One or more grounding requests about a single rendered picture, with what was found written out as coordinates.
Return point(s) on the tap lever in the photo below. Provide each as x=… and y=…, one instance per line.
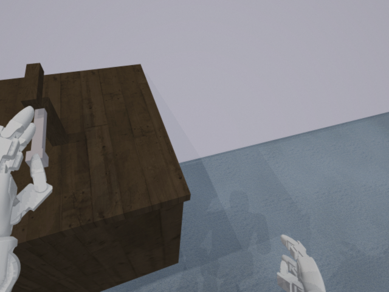
x=39, y=138

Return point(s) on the robot right hand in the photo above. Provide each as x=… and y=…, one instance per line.
x=305, y=275

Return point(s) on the robot left hand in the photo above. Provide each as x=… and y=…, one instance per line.
x=13, y=140

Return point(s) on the counter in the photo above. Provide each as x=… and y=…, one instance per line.
x=115, y=211

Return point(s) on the robot left forearm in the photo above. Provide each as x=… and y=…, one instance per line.
x=9, y=263

